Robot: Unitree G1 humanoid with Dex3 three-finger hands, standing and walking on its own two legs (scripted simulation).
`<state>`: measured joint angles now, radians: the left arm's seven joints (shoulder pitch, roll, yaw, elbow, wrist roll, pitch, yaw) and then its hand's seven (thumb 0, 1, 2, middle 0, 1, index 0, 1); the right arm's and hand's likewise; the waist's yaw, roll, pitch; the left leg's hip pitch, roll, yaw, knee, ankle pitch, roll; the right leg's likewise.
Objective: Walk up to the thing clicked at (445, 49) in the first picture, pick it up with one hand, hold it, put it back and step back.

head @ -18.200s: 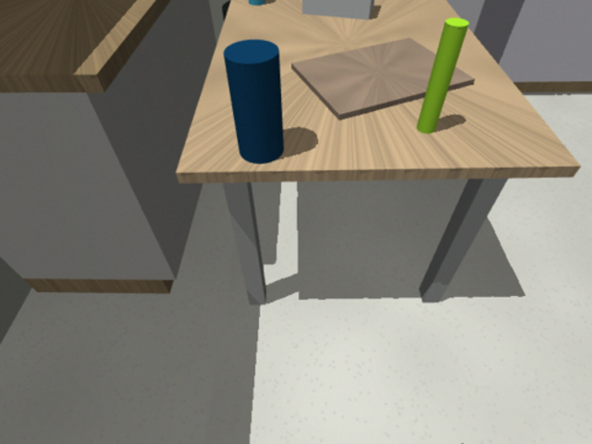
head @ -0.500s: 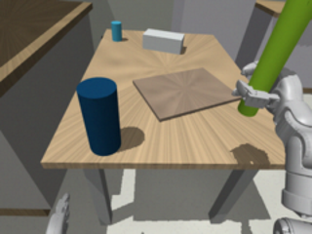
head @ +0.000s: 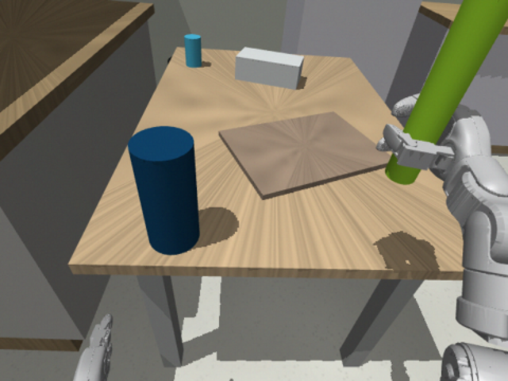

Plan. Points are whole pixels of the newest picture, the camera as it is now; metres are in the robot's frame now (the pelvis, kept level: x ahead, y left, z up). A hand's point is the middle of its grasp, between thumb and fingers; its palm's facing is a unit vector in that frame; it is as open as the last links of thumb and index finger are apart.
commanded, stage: hold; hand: right
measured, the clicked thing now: (437, 101) +0.34 -0.18 +0.32
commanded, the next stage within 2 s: crouch in 0.38 s
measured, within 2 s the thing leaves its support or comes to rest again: neither
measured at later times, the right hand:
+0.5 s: hand (410, 140) +0.34 -0.17 +0.27, palm faces +0.12 +0.99 -0.02, open 5.4 cm
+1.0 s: hand (383, 165) +0.40 -0.18 +0.19, palm faces +0.17 +0.99 +0.00, open 5.4 cm
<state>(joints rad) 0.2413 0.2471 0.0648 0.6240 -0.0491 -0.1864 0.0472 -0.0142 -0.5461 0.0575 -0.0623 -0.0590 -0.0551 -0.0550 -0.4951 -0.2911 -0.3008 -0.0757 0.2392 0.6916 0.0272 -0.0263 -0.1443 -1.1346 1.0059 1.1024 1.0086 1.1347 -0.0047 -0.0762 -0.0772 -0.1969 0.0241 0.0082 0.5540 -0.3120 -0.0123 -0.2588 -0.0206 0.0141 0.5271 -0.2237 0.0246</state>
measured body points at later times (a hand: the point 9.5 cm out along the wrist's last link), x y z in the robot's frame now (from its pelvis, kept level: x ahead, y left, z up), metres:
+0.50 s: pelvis +0.00 +0.00 +0.00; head -0.05 +0.04 +0.45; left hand +0.17 +0.26 -0.07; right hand +0.33 -0.22 +0.27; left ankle -0.01 +0.13 -0.73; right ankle +0.04 -0.14 -0.73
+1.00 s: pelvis -0.01 +0.00 +0.00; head -0.02 +0.02 +0.45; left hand +0.14 +0.26 -0.08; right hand +0.39 -0.23 +0.19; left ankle -0.01 +0.13 -0.73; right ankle +0.04 -0.14 -0.73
